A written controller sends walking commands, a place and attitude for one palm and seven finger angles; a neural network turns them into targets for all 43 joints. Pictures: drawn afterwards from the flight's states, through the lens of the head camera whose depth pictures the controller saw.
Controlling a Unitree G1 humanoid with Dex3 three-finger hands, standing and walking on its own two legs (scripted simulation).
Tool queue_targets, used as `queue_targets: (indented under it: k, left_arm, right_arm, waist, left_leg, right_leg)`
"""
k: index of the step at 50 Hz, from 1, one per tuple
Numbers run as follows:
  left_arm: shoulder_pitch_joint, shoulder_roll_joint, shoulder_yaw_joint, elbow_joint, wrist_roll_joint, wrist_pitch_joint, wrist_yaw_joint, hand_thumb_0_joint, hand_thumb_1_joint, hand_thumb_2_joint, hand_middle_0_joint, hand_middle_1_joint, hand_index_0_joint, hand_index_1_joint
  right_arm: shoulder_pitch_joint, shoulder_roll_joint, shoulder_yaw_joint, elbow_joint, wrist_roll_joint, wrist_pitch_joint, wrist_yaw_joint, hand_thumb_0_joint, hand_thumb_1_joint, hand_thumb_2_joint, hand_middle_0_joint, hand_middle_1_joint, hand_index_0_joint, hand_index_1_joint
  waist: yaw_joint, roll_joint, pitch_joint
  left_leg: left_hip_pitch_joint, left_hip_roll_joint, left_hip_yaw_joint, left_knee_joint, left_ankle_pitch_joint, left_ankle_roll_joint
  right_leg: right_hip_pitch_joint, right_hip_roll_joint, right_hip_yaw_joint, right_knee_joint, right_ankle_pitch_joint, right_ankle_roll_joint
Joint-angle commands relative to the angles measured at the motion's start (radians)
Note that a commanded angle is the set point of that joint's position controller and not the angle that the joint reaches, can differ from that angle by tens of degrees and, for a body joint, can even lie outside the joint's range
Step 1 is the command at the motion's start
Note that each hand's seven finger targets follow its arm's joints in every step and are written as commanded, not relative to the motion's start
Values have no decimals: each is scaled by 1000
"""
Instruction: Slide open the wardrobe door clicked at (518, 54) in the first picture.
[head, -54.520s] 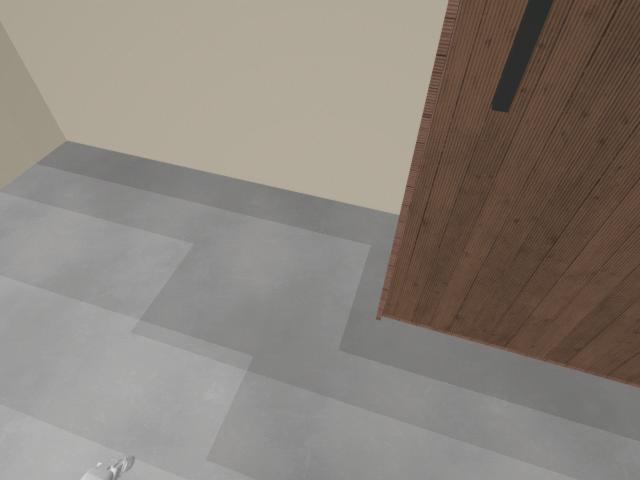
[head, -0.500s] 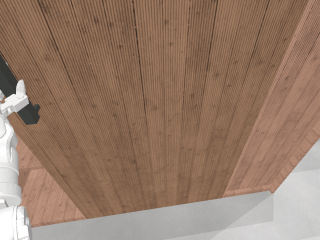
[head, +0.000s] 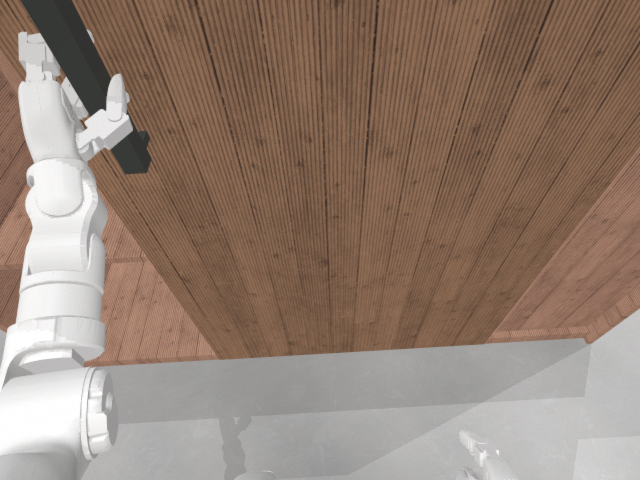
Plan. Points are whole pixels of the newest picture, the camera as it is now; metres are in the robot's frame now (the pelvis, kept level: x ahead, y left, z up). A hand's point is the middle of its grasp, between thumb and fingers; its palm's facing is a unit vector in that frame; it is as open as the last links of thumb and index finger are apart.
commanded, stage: stop walking and hold the door there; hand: left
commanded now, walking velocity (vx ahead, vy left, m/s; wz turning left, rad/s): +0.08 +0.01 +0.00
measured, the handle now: (85, 46) +0.47 +0.27 +0.28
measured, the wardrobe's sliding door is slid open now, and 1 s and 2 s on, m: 0.45 0.45 0.45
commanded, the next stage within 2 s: loosen the grip on the handle in 0.58 s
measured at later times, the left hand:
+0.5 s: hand (118, 116) +0.43 +0.24 +0.23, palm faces +0.27 -0.96 -0.12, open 7.0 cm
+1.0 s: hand (114, 113) +0.43 +0.25 +0.23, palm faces +0.31 -0.93 -0.17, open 10.9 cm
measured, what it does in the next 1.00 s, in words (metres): stands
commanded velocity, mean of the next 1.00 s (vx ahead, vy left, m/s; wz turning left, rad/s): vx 0.00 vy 0.00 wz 0.00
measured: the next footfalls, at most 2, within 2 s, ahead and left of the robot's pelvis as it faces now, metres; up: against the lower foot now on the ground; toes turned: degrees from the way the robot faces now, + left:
none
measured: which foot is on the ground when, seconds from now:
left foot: down 0.00-1.00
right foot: down 0.00-1.00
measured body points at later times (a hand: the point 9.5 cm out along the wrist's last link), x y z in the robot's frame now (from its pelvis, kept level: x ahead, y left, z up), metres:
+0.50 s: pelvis -0.01 +0.05 +0.01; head +0.01 +0.04 +0.46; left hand +0.41 +0.29 +0.24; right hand +0.12 -0.21 -0.09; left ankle -0.01 +0.15 -0.72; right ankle +0.00 -0.07 -0.72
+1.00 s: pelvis -0.03 +0.03 +0.01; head -0.01 +0.03 +0.46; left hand +0.41 +0.30 +0.24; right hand +0.03 -0.26 -0.09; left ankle -0.01 +0.15 -0.72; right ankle +0.00 -0.07 -0.72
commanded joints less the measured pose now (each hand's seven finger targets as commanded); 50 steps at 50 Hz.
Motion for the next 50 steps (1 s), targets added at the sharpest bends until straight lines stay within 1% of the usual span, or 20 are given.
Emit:
queue_targets:
  k: [1,3,5,10,12,14,16,23,32,33,34,35,36,37,39,40,42,44,47,50]
  left_arm:
    - [-248,243,6,-59,50,-27,-38,0,900,900,-450,-1400,-450,-1400]
    - [-238,170,-31,-50,33,-14,-38,0,900,900,-450,-1400,-450,-1400]
    - [-231,203,23,-29,33,-7,-29,0,900,900,-450,-1400,-450,-1400]
    - [-255,101,-71,-48,26,-21,-37,0,900,900,-450,-1400,-450,-1400]
    - [-258,64,-106,-57,26,-27,-43,0,900,900,-450,-1400,-450,-1400]
    - [-245,-31,-184,-32,12,-20,-57,0,900,900,-450,-1400,-450,-1400]
    - [-287,12,-156,-62,26,-37,-53,0,900,900,-450,-1400,-450,-1400]
    - [-296,9,-156,-19,25,-53,-48,0,900,900,-450,-1400,-450,-1400]
    - [-304,61,-119,88,24,-53,-43,0,900,900,-450,-1400,-450,-1400]
    - [-300,86,-98,97,26,-54,-42,0,900,900,-450,-1400,-450,-1400]
    - [-1188,716,287,-172,132,-117,-4,0,900,900,-450,-1400,-450,-1400]
    - [-1014,419,144,145,171,-5,-75,0,779,842,-450,-1400,-450,-1400]
    - [-817,274,83,169,82,14,-62,0,658,783,-450,-1400,-450,-1400]
    - [-755,272,118,153,71,24,-74,0,538,725,-450,-1400,-450,-1400]
    - [-712,300,167,161,32,6,-77,0,296,608,-450,-1400,-450,-1400]
    - [-747,227,63,62,41,-12,-74,0,175,550,-450,-1400,-450,-1400]
    - [-724,170,-26,71,108,-28,-44,0,-67,433,-450,-1400,-450,-1400]
    - [-650,197,-18,100,160,-28,-9,0,-308,317,-450,-1400,-450,-1400]
    - [-615,256,41,115,100,-25,-28,0,-550,200,-410,-1350,-410,-1350]
    - [-714,277,48,63,37,-49,-62,0,-550,200,-370,-1300,-370,-1300]
  right_arm:
    - [-24,-202,-65,-103,-13,-33,-16,0,-900,-900,200,300,200,300]
    - [-33,-196,-64,-106,0,-58,-14,0,-900,-900,200,300,200,300]
    - [-35,-201,-59,-89,-11,-74,-26,0,-900,-900,200,300,200,300]
    - [-14,-205,-58,-62,-18,-65,-41,0,-900,-900,200,300,200,300]
    - [-26,-231,-74,-79,-9,-52,-31,0,-900,-900,200,300,200,300]
    - [-35,-227,-75,-91,-3,-43,-28,0,-900,-900,200,300,200,300]
    - [-23,-235,-74,-88,-12,-35,-27,0,-900,-900,200,300,200,300]
    - [-23,-235,-78,-108,-14,-18,-26,0,-900,-900,200,300,200,300]
    - [3,-223,-75,-83,-12,-12,-37,0,-900,-900,200,300,200,300]
    - [9,-226,-78,-78,-11,-12,-38,0,-900,-900,200,300,200,300]
    - [67,-171,-36,-139,16,-76,-30,0,-900,-900,200,300,200,300]
    - [120,-215,-146,-43,-63,-125,-16,0,-900,-900,200,300,200,300]
    - [164,-236,-127,-59,-33,-130,-6,0,-900,-900,200,300,200,300]
    - [152,-259,-123,-66,-31,-133,-5,0,-900,-900,200,300,200,300]
    - [118,-248,-120,-59,-41,-141,-8,0,-900,-900,200,300,200,300]
    - [99,-230,-105,-73,-48,-149,4,0,-900,-900,200,300,200,300]
    - [107,-212,-104,-61,-49,-152,22,0,-900,-900,200,300,200,300]
    - [115,-225,-111,-66,-50,-148,31,0,-900,-900,200,300,200,300]
    - [123,-251,-126,-74,-31,-136,23,0,-900,-900,200,300,200,300]
    - [99,-251,-126,-66,-20,-130,12,0,-900,-900,200,300,200,300]
  waist:
    - [-33,-160,-286]
    - [-4,-264,-285]
    - [-1,-252,-299]
    - [-23,-93,-318]
    - [-5,13,-342]
    - [-23,64,-304]
    - [-24,105,-316]
    - [-19,53,-305]
    - [-26,-80,-317]
    - [-25,-82,-326]
    - [-26,53,-258]
    - [-116,-163,-484]
    - [-115,-294,-406]
    - [-90,-293,-453]
    - [-57,-106,-401]
    - [-51,60,-394]
    - [-57,212,-300]
    - [-65,153,-263]
    - [-79,-95,-316]
    - [-85,-98,-346]
  left_leg:
    - [-34,27,-16,115,-103,5]
    - [-95,-5,-87,271,-223,10]
    - [-95,5,-74,216,-202,12]
    - [178,26,-17,-191,200,20]
    - [265,158,-135,-156,491,71]
    - [270,166,-121,-144,514,83]
    - [247,188,-161,-164,616,81]
    - [152,154,-93,-169,339,46]
    - [170,108,-56,-119,226,31]
    - [178,108,-54,-115,236,31]
    - [166,61,-32,-278,-14,46]
    - [167,-20,-26,-197,212,45]
    - [164,-5,-46,-176,284,64]
    - [192,3,-49,-186,277,61]
    - [197,-11,-43,-190,234,58]
    - [205,-15,-31,-187,200,45]
    - [174,-20,-33,-182,144,39]
    - [121,-21,-47,-189,80,46]
    - [78,-25,-37,-193,-11,65]
    - [69,-29,-27,-182,-41,65]
  right_leg:
    - [217,-301,341,-306,411,-122]
    - [255,-296,298,-289,487,-142]
    - [318,-278,234,-237,658,-146]
    - [221,-181,110,-149,531,-59]
    - [123,-85,70,-118,333,1]
    - [97,-56,61,-131,311,-1]
    - [104,-44,44,-79,245,-4]
    - [157,-72,73,-142,275,-19]
    - [116,-138,135,-223,286,-33]
    - [115,-137,136,-223,296,-33]
    - [135,-18,106,-166,-53,5]
    - [155,13,87,-226,257,-67]
    - [164,20,54,-223,342,-52]
    - [155,15,71,-217,359,-48]
    - [161,11,96,-246,312,-62]
    - [145,-1,111,-246,265,-70]
    - [86,-5,112,-254,205,-85]
    - [76,-1,100,-260,162,-85]
    - [113,-9,126,-299,45,-54]
    - [147,-28,183,-330,-45,-40]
